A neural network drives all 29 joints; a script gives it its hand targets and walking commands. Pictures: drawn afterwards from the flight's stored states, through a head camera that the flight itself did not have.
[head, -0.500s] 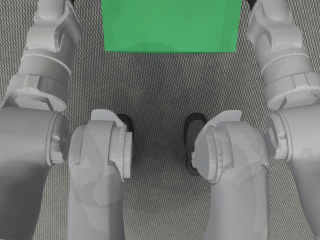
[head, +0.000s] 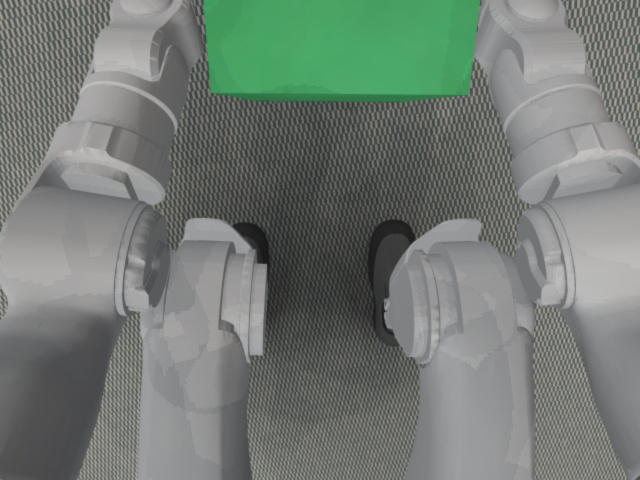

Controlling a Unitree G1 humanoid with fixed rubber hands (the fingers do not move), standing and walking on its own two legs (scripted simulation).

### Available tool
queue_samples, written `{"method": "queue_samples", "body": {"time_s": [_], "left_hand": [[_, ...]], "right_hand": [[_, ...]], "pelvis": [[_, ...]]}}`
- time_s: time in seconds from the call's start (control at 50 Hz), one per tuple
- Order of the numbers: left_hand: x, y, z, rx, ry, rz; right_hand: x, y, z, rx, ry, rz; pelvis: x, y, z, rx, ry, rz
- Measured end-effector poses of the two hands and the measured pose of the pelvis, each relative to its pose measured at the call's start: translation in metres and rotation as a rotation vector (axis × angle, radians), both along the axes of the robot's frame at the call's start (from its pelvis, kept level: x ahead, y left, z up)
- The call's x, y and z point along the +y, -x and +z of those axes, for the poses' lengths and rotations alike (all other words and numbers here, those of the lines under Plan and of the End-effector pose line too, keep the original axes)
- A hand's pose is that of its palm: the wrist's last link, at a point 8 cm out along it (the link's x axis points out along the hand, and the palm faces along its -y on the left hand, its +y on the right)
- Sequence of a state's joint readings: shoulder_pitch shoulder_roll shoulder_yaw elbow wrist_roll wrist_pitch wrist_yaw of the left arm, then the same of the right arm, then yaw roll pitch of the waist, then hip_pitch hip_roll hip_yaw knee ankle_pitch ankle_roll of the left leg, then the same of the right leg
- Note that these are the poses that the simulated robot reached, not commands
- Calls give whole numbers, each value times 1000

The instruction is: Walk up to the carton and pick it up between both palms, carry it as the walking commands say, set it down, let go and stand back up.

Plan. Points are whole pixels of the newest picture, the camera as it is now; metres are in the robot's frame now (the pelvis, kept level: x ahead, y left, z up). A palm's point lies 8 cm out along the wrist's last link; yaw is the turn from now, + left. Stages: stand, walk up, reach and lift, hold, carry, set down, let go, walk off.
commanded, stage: reach and lift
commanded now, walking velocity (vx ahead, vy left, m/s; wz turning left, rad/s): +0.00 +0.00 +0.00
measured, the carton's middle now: out of the picture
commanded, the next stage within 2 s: none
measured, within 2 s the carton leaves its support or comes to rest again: leaves its support in 0.64 s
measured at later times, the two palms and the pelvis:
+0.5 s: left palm out of the picture +0.54 +0.13 -0.18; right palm out of the picture +0.54 -0.16 -0.19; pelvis +0.00 +0.00 -0.01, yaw +0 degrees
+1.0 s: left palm out of the picture +0.54 +0.13 -0.12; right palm out of the picture +0.54 -0.16 -0.12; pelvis -0.02 +0.01 +0.02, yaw -1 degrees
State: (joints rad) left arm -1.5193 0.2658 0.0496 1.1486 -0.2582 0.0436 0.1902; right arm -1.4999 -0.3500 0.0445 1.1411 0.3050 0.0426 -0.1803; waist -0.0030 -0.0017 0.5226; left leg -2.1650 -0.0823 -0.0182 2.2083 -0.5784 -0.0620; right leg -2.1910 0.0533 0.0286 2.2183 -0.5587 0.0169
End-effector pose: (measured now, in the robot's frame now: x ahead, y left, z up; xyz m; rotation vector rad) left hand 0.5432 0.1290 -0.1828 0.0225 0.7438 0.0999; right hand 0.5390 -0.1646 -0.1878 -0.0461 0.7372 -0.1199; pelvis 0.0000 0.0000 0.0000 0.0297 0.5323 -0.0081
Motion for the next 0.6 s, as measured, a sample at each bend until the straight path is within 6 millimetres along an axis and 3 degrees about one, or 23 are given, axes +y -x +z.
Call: {"method": "queue_samples", "body": {"time_s": [0.36, 0.6], "left_hand": [[1, 1, 3, 44, 6, -11], [1, 4, 8, 55, -15, -5]], "right_hand": [[1, -2, 0, 42, -7, -21], [4, 1, 6, 66, 17, 19]], "pelvis": [[0, -2, -15, -48, -4, 5], [1, -2, -8, -45, -5, -1]]}}
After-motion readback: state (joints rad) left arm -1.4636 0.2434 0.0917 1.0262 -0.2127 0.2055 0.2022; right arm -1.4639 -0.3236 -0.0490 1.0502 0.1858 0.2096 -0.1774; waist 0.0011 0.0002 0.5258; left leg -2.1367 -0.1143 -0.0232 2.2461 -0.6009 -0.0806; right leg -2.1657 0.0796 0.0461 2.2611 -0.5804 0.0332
